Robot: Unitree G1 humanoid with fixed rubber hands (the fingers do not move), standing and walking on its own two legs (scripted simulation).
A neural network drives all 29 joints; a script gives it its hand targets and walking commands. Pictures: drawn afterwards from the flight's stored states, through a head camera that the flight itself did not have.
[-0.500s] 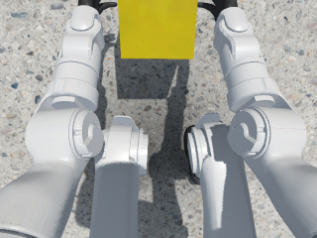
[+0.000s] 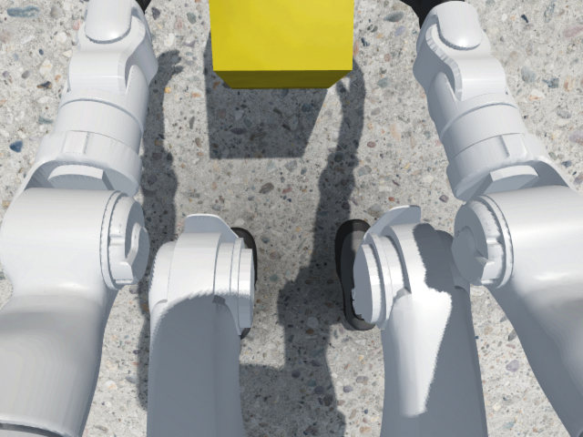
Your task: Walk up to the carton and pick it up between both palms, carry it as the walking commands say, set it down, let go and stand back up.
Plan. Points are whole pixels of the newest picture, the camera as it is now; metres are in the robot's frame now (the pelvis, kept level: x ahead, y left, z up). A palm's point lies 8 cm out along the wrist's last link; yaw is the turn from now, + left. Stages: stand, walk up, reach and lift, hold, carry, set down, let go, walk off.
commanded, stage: set down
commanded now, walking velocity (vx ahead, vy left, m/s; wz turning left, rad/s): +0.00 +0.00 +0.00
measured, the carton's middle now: (280, 15) +0.55 +0.02 -0.28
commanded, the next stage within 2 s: let go in 1.28 s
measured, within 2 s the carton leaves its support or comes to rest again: neither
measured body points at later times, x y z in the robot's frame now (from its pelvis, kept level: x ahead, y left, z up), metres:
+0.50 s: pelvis +0.01 +0.00 +0.10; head +0.34 +0.02 +0.40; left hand +0.56 +0.18 -0.02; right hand +0.55 -0.15 -0.03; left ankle +0.10 +0.11 -0.33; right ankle +0.11 -0.12 -0.33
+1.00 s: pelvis +0.03 +0.00 +0.23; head +0.34 +0.01 +0.56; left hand +0.56 +0.19 +0.13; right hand +0.55 -0.16 +0.13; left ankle +0.10 +0.11 -0.33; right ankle +0.11 -0.12 -0.33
